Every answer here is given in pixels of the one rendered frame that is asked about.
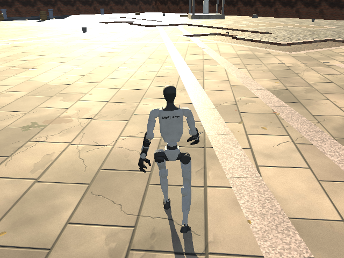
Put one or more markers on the robot left hand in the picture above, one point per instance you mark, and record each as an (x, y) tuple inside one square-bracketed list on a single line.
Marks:
[(141, 164)]

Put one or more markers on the robot left shin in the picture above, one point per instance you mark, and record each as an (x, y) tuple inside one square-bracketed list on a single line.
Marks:
[(164, 187)]

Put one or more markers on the robot right upper arm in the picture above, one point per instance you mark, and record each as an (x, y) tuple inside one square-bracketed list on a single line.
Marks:
[(190, 120)]

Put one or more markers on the robot left forearm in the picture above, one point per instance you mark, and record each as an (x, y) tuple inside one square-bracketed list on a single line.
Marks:
[(145, 147)]

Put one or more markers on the robot left upper arm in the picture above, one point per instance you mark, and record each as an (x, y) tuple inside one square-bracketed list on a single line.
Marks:
[(151, 123)]

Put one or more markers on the robot right forearm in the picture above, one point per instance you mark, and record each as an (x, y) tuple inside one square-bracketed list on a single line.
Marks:
[(196, 137)]

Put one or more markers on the right robot thigh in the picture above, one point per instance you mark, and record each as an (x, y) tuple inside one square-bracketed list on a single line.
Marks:
[(185, 160)]

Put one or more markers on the robot right hand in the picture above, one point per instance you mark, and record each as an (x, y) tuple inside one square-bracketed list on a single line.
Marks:
[(195, 142)]

